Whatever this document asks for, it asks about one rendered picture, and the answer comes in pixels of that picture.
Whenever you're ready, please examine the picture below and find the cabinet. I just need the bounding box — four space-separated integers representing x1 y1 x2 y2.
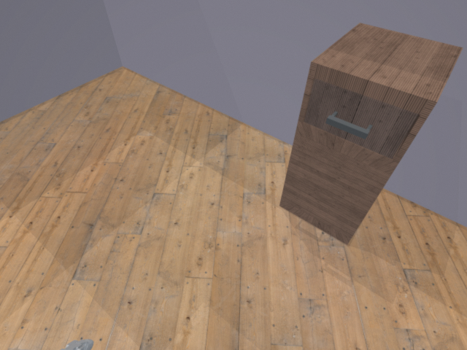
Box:
279 23 463 245

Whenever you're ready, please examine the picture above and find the handle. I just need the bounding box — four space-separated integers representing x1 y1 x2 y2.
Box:
326 111 373 139

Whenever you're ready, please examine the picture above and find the drawer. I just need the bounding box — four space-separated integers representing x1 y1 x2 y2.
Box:
304 79 418 159

